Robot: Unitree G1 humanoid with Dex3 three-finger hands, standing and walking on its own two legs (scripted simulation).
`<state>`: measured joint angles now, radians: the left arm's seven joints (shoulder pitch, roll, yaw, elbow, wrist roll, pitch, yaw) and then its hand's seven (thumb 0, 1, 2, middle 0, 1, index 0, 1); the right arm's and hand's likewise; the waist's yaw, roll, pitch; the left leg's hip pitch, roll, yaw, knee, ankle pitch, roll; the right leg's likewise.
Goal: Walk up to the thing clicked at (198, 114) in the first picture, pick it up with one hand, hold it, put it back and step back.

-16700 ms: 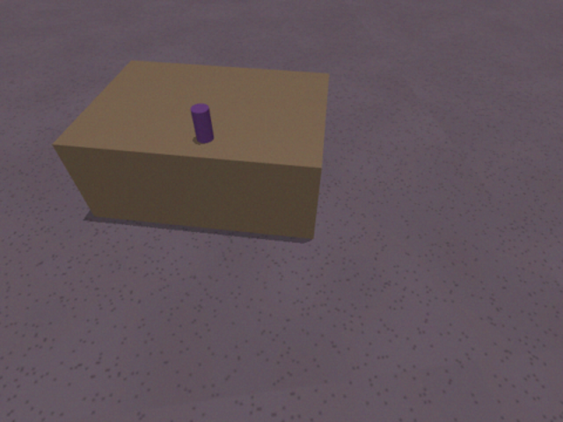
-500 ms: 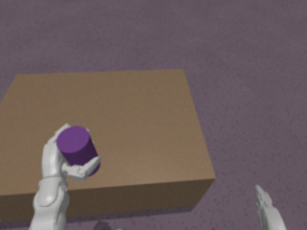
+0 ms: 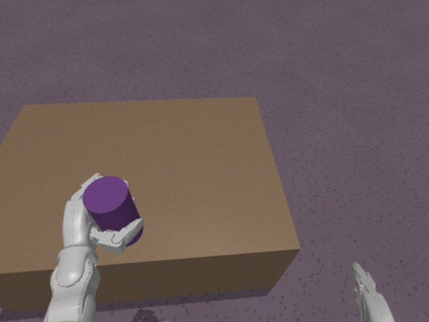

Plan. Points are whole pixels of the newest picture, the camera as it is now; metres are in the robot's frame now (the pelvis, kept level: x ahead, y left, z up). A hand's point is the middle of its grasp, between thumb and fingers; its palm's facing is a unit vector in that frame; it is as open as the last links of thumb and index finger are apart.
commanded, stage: hold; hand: left
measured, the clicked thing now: (116, 214) +0.32 +0.17 +0.05
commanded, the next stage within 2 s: crouch in 1.36 s
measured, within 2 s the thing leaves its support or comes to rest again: neither
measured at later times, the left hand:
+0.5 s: hand (115, 215) +0.32 +0.18 +0.04, palm faces +0.12 -0.99 +0.00, open 9.6 cm
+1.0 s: hand (114, 220) +0.31 +0.18 +0.04, palm faces +0.13 -0.99 +0.00, open 9.6 cm
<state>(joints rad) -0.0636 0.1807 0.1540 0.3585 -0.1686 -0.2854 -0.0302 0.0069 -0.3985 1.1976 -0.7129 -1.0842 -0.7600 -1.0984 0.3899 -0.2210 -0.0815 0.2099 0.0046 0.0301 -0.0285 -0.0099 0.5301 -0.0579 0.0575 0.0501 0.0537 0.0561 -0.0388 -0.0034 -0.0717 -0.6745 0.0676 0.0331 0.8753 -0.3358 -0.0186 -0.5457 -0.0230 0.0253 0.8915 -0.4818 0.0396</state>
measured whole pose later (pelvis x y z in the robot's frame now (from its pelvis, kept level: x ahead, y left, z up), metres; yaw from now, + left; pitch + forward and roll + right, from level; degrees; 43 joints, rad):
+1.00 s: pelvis +0.00 +0.00 +0.00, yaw +0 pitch +8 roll -1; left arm -0.03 0.19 0.15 0.36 -0.17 -0.33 -0.04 0.01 -0.40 1.20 -0.71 -1.09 -0.76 -1.10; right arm 0.37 -0.22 -0.08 0.23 0.00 0.01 -0.02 -0.01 0.52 -0.06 0.06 0.05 0.05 0.06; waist -0.04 -0.01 -0.06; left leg -0.68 0.07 0.03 0.87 -0.33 -0.02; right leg -0.54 -0.02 0.02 0.88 -0.48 0.04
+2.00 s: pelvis -0.01 +0.00 -0.03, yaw +0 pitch +16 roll -2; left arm -0.31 0.25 0.27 0.79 -0.13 -0.54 -0.05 0.01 -0.38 1.17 -0.72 -1.07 -0.76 -1.08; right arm 0.39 -0.24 -0.07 0.06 -0.04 0.00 0.04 -0.01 0.54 -0.05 0.06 0.05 0.06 0.06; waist -0.13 -0.06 -0.04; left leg -0.94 0.08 0.01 1.04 -0.38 -0.02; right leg -0.80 -0.01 0.01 1.05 -0.53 0.04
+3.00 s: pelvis -0.02 +0.01 -0.12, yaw -3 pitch +29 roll -6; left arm -0.59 0.47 0.45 1.13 -0.04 -0.65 -0.03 0.01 -0.37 1.17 -0.72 -1.06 -0.77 -1.07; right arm 0.40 -0.28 -0.07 -0.20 -0.07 0.02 0.09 -0.01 0.52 -0.06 0.06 0.05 0.06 0.06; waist -0.29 -0.03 -0.16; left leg -1.47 0.10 -0.07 1.45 -0.49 -0.01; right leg -1.29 0.03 -0.02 1.43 -0.65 0.04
